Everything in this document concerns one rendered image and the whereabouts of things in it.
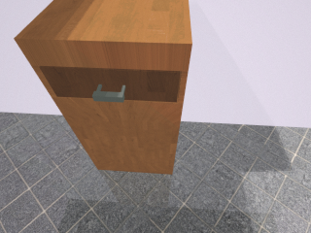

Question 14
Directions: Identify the handle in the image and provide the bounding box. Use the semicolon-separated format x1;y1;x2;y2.
92;84;126;103

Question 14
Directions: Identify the drawer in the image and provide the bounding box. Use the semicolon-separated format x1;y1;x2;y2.
39;66;181;103

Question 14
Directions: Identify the cabinet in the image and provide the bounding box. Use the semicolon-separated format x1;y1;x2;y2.
14;0;192;175

